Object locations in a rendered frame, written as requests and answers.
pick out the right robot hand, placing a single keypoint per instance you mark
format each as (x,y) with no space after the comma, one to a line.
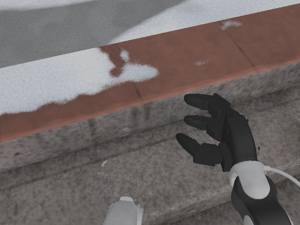
(227,126)

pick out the robot left shin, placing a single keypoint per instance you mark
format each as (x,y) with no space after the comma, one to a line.
(124,198)

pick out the robot right forearm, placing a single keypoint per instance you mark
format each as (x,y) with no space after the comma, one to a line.
(254,195)

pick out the left robot thigh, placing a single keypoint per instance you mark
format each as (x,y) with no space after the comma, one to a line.
(124,213)

